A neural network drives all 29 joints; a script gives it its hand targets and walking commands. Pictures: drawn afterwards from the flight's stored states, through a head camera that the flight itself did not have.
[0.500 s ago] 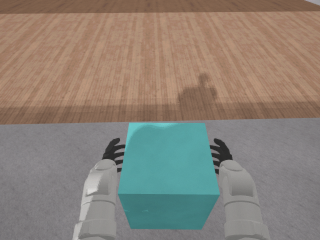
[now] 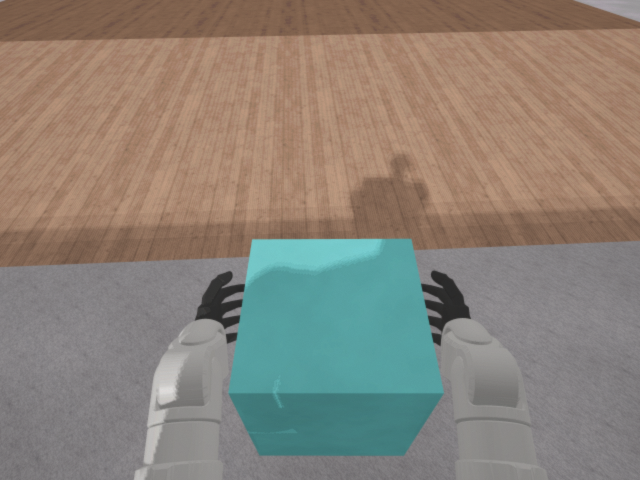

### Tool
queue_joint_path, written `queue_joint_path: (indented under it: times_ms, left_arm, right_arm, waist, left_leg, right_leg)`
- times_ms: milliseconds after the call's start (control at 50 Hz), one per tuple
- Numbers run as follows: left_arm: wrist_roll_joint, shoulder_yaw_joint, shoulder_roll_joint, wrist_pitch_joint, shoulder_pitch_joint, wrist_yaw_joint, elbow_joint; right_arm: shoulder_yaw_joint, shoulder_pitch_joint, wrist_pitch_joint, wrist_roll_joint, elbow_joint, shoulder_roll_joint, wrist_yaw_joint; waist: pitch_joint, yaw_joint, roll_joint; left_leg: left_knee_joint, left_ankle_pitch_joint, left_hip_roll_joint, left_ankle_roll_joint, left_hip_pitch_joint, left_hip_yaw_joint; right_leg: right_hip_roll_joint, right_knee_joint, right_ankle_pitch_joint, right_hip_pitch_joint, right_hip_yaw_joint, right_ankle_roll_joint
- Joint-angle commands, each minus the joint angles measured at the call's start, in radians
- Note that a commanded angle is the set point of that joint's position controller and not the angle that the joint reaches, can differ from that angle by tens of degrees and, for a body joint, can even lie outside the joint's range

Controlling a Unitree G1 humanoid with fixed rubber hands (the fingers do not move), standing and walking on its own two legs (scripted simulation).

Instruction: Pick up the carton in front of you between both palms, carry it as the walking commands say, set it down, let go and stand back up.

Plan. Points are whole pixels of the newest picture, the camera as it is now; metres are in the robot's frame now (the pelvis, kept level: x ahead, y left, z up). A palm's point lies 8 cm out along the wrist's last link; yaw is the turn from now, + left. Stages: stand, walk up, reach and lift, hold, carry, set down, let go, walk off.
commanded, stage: carry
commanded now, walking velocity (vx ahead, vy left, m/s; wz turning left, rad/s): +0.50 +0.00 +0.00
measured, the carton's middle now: (331, 352) +0.30 +0.00 +0.01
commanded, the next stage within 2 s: none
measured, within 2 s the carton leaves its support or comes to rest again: neither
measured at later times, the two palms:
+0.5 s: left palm (261, 218) +0.50 +0.12 +0.09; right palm (443, 217) +0.50 -0.18 +0.09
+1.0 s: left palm (268, 142) +0.83 +0.15 +0.06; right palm (397, 146) +0.81 -0.15 +0.06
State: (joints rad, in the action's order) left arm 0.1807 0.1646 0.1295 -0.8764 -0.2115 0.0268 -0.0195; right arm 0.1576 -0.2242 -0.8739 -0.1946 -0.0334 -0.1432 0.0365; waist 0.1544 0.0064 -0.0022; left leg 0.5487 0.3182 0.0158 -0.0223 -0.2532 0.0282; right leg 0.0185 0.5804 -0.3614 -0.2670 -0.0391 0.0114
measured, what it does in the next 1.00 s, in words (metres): walks ahead: right foot, then left foot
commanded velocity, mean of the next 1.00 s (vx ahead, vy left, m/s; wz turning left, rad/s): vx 0.50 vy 0.00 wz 0.00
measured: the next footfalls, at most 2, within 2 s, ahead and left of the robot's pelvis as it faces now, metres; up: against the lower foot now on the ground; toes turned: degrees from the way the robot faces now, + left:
right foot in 0.42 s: +0.29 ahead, -0.11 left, +0.00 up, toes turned -8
left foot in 0.86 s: +0.66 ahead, +0.08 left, +0.00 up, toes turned +11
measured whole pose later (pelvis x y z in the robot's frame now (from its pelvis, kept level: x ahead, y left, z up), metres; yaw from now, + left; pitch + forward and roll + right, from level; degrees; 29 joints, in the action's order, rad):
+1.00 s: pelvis +0.56 +0.01 +0.00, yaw -3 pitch +4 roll +0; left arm 0.12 0.10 0.13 -1.19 -0.12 0.08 0.31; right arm 0.09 -0.13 -1.17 -0.11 0.29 -0.13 0.09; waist 0.03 -0.03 -0.01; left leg 0.46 0.16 0.02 0.10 -0.37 -0.27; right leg 0.06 1.19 -0.35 -0.37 0.05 -0.04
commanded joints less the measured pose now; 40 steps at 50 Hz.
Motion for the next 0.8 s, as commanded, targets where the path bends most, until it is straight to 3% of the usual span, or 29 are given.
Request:
queue_joint_path:
  times_ms: [0,20,40,60,80,100,120,140,160,180,200,220,240,260,280,300,340,380,400,420,440,460,480,500,520,560,660,740,780]
  left_arm:
    - [-0.360,-0.713,0.853,-0.076,-0.566,-0.207,0.109]
    - [-0.382,-0.722,0.848,-0.107,-0.561,-0.204,0.128]
    - [-0.398,-0.732,0.847,-0.135,-0.539,-0.199,0.148]
    - [-0.406,-0.733,0.838,-0.158,-0.500,-0.193,0.163]
    - [-0.408,-0.723,0.827,-0.180,-0.451,-0.185,0.175]
    - [-0.404,-0.718,0.826,-0.201,-0.432,-0.175,0.206]
    - [-0.406,-0.727,0.834,-0.223,-0.432,-0.166,0.254]
    - [-0.413,-0.739,0.839,-0.241,-0.443,-0.159,0.304]
    - [-0.427,-0.748,0.862,-0.258,-0.439,-0.158,0.337]
    - [-0.445,-0.762,0.865,-0.276,-0.452,-0.165,0.390]
    - [-0.476,-0.790,0.875,-0.293,-0.491,-0.177,0.438]
    - [-0.487,-0.800,0.892,-0.299,-0.474,-0.189,0.430]
    - [-0.490,-0.798,0.893,-0.301,-0.450,-0.197,0.429]
    - [-0.496,-0.787,0.898,-0.304,-0.424,-0.200,0.437]
    - [-0.501,-0.781,0.898,-0.307,-0.426,-0.200,0.443]
    - [-0.501,-0.779,0.896,-0.312,-0.396,-0.196,0.440]
    - [-0.479,-0.761,0.874,-0.321,-0.346,-0.180,0.436]
    - [-0.450,-0.742,0.855,-0.329,-0.311,-0.167,0.430]
    - [-0.439,-0.731,0.844,-0.335,-0.293,-0.163,0.422]
    - [-0.421,-0.718,0.829,-0.339,-0.292,-0.158,0.409]
    - [-0.413,-0.718,0.827,-0.345,-0.331,-0.157,0.408]
    - [-0.427,-0.723,0.843,-0.353,-0.373,-0.158,0.425]
    - [-0.440,-0.733,0.869,-0.358,-0.383,-0.160,0.420]
    - [-0.452,-0.743,0.881,-0.357,-0.403,-0.164,0.430]
    - [-0.465,-0.754,0.901,-0.355,-0.421,-0.170,0.440]
    - [-0.489,-0.773,0.916,-0.351,-0.429,-0.186,0.446]
    - [-0.514,-0.779,0.889,-0.349,-0.383,-0.217,0.422]
    - [-0.496,-0.765,0.875,-0.344,-0.352,-0.222,0.398]
    - [-0.487,-0.765,0.876,-0.340,-0.352,-0.220,0.406]
  right_arm:
    - [-0.681,-0.525,-0.077,0.345,0.113,-0.816,-0.203]
    - [-0.694,-0.524,-0.108,0.362,0.131,-0.813,-0.197]
    - [-0.713,-0.518,-0.138,0.382,0.164,-0.814,-0.192]
    - [-0.730,-0.512,-0.167,0.405,0.198,-0.826,-0.189]
    - [-0.745,-0.503,-0.195,0.431,0.225,-0.834,-0.190]
    - [-0.762,-0.515,-0.216,0.460,0.254,-0.844,-0.196]
    - [-0.775,-0.513,-0.234,0.489,0.277,-0.859,-0.201]
    - [-0.778,-0.490,-0.248,0.510,0.294,-0.874,-0.206]
    - [-0.770,-0.458,-0.260,0.519,0.310,-0.877,-0.206]
    - [-0.756,-0.416,-0.266,0.506,0.313,-0.878,-0.200]
    - [-0.743,-0.371,-0.268,0.470,0.321,-0.868,-0.191]
    - [-0.740,-0.342,-0.278,0.454,0.348,-0.867,-0.181]
    - [-0.749,-0.352,-0.287,0.454,0.392,-0.886,-0.175]
    - [-0.754,-0.359,-0.295,0.461,0.429,-0.898,-0.172]
    - [-0.765,-0.406,-0.301,0.474,0.468,-0.896,-0.172]
    - [-0.769,-0.409,-0.310,0.486,0.488,-0.885,-0.172]
    - [-0.776,-0.384,-0.328,0.497,0.502,-0.853,-0.179]
    - [-0.778,-0.350,-0.343,0.510,0.505,-0.821,-0.188]
    - [-0.779,-0.363,-0.350,0.514,0.509,-0.798,-0.192]
    - [-0.780,-0.416,-0.363,0.524,0.525,-0.779,-0.200]
    - [-0.789,-0.451,-0.373,0.536,0.513,-0.789,-0.207]
    - [-0.783,-0.448,-0.376,0.537,0.489,-0.800,-0.212]
    - [-0.773,-0.446,-0.377,0.532,0.475,-0.807,-0.215]
    - [-0.768,-0.429,-0.374,0.527,0.447,-0.836,-0.215]
    - [-0.759,-0.413,-0.368,0.515,0.432,-0.859,-0.212]
    - [-0.754,-0.385,-0.353,0.487,0.416,-0.888,-0.201]
    - [-0.736,-0.301,-0.335,0.415,0.381,-0.896,-0.171]
    - [-0.753,-0.318,-0.335,0.428,0.398,-0.889,-0.172]
    - [-0.766,-0.336,-0.334,0.449,0.413,-0.892,-0.179]
  waist:
    - [0.068,-0.015,0.111]
    - [0.058,-0.011,0.086]
    - [0.062,-0.005,0.005]
    - [0.087,0.003,-0.149]
    - [0.087,0.011,-0.258]
    - [0.057,0.019,-0.271]
    - [0.056,0.022,-0.217]
    - [0.090,0.008,-0.166]
    - [0.160,-0.011,-0.104]
    - [0.197,-0.031,0.050]
    - [0.202,-0.038,0.311]
    - [0.155,-0.040,0.339]
    - [0.126,-0.046,0.209]
    - [0.141,-0.051,0.120]
    - [0.117,-0.049,0.088]
    - [0.113,-0.041,0.103]
    - [0.149,-0.025,0.160]
    - [0.229,-0.002,0.121]
    - [0.278,0.020,0.065]
    - [0.263,0.051,-0.183]
    - [0.200,0.030,-0.276]
    - [0.169,0.017,-0.175]
    - [0.145,0.016,-0.083]
    - [0.162,0.011,-0.018]
    - [0.152,0.010,-0.001]
    - [0.148,0.011,-0.071]
    - [0.076,0.012,-0.113]
    - [-0.002,0.018,-0.158]
    - [0.019,0.012,-0.168]
  left_leg:
    - [-0.184,0.274,0.162,0.101,-0.001,0.162]
    - [-0.139,0.209,0.145,0.093,-0.039,0.117]
    - [-0.030,0.118,0.100,0.071,-0.093,0.028]
    - [0.155,0.035,0.045,0.036,-0.198,-0.079]
    - [0.217,0.115,0.004,0.005,-0.338,-0.148]
    - [0.168,0.208,-0.008,0.000,-0.429,-0.170]
    - [0.094,0.208,-0.010,0.007,-0.421,-0.168]
    - [-0.019,0.117,-0.012,0.015,-0.303,-0.180]
    - [-0.141,0.010,-0.008,0.030,-0.010,-0.168]
    - [-0.229,-0.016,0.083,0.073,0.235,0.013]
    - [-0.164,-0.471,0.259,0.162,0.503,0.262]
    - [-0.189,-0.764,0.344,0.225,0.624,0.356]
    - [-0.183,-0.788,0.364,0.243,0.661,0.336]
    - [-0.197,-0.683,0.367,0.232,0.667,0.297]
    - [-0.210,-0.611,0.346,0.203,0.628,0.235]
    - [-0.220,-0.582,0.314,0.164,0.566,0.163]
    - [-0.198,-0.585,0.239,0.107,0.392,-0.025]
    - [-0.003,-0.621,0.168,0.054,0.146,-0.186]
    - [0.142,-0.457,0.144,0.030,-0.017,-0.221]
    - [0.433,-0.186,0.041,-0.018,-0.195,-0.245]
    - [0.600,0.179,-0.031,-0.007,-0.430,-0.139]
    - [0.705,0.190,0.049,0.031,-0.495,-0.053]
    - [0.721,0.161,0.088,0.049,-0.496,-0.044]
    - [0.682,0.091,0.112,0.052,-0.500,-0.037]
    - [0.602,0.029,0.127,0.045,-0.468,-0.035]
    - [0.482,-0.024,0.101,0.032,-0.424,-0.084]
    - [0.194,-0.151,0.050,0.017,-0.440,-0.176]
    - [0.009,-0.270,0.007,0.043,-0.319,-0.265]
    - [-0.031,-0.320,-0.006,0.064,-0.187,-0.285]
  right_leg:
    - [0.029,-0.053,-0.115,-0.091,0.052,-0.023]
    - [0.040,-0.086,-0.088,-0.046,0.048,-0.027]
    - [0.083,-0.122,-0.050,0.023,-0.012,-0.046]
    - [0.161,-0.159,0.073,0.138,-0.141,-0.092]
    - [0.226,-0.197,0.236,0.254,-0.255,-0.147]
    - [0.263,-0.200,0.412,0.321,-0.311,-0.189]
    - [0.264,-0.168,0.520,0.344,-0.296,-0.197]
    - [0.243,-0.117,0.519,0.313,-0.216,-0.171]
    - [0.193,-0.033,0.465,0.146,-0.083,-0.112]
    - [0.104,0.200,0.504,-0.054,0.101,-0.042]
    - [0.032,0.417,0.306,-0.389,0.201,0.014]
    - [-0.014,0.451,-0.156,-0.612,0.175,0.007]
    - [0.018,0.429,-0.254,-0.670,0.140,-0.008]
    - [0.034,0.365,-0.290,-0.666,0.128,-0.019]
    - [0.046,0.255,-0.250,-0.637,0.131,-0.028]
    - [0.043,0.151,-0.130,-0.556,0.148,-0.027]
    - [-0.022,-0.016,0.059,-0.257,0.227,-0.030]
    - [-0.097,-0.120,0.211,0.205,0.337,-0.039]
    - [-0.024,-0.106,0.144,0.422,0.254,-0.048]
    - [0.243,-0.295,-0.062,0.451,-0.232,-0.118]
    - [0.397,-0.375,0.104,0.507,-0.543,-0.248]
    - [0.419,-0.337,0.195,0.482,-0.485,-0.282]
    - [0.381,-0.308,0.349,0.428,-0.399,-0.262]
    - [0.365,-0.322,0.318,0.404,-0.324,-0.237]
    - [0.332,-0.350,0.329,0.363,-0.237,-0.193]
    - [0.287,-0.368,0.403,0.349,-0.113,-0.153]
    - [0.218,-0.374,0.570,0.379,0.053,-0.140]
    - [0.188,-0.380,0.668,0.318,0.139,-0.124]
    - [0.193,-0.312,0.834,0.320,0.175,-0.107]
